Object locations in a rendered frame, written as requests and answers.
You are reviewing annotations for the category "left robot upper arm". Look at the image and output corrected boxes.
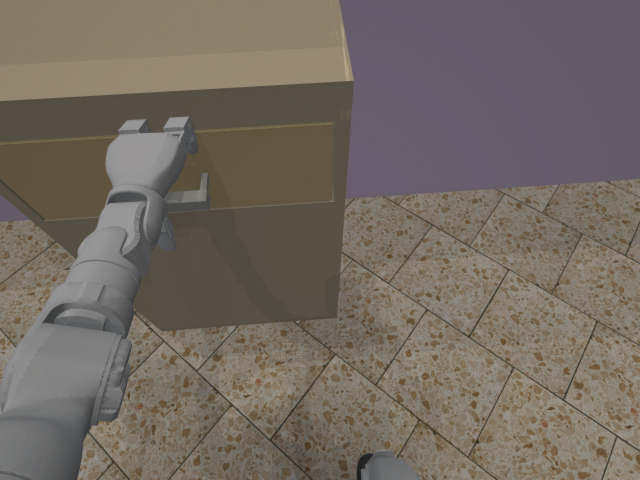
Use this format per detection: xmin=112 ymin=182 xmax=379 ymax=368
xmin=0 ymin=323 xmax=132 ymax=480

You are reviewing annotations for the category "robot left hand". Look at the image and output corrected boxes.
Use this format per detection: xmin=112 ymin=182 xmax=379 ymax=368
xmin=105 ymin=116 xmax=199 ymax=251

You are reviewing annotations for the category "robot right shin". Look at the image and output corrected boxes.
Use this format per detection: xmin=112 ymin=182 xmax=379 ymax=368
xmin=367 ymin=449 xmax=395 ymax=464

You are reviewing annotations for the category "drawer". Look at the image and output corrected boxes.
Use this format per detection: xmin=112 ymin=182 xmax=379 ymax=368
xmin=0 ymin=122 xmax=333 ymax=219

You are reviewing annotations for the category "left robot forearm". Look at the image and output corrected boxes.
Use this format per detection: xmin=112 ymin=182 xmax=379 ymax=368
xmin=0 ymin=185 xmax=166 ymax=412

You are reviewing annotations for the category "handle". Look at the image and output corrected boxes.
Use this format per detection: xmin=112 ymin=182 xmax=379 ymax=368
xmin=164 ymin=173 xmax=211 ymax=212

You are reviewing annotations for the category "right robot thigh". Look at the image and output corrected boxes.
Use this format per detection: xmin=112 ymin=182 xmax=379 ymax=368
xmin=361 ymin=457 xmax=421 ymax=480

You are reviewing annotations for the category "cabinet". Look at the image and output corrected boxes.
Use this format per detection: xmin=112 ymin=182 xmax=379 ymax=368
xmin=0 ymin=0 xmax=354 ymax=331

